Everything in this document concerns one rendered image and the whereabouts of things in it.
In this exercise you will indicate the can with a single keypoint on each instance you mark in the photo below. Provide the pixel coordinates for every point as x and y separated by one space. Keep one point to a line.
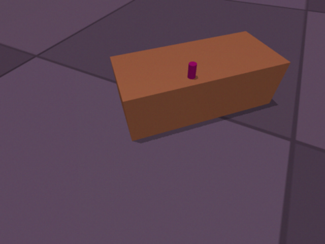
192 66

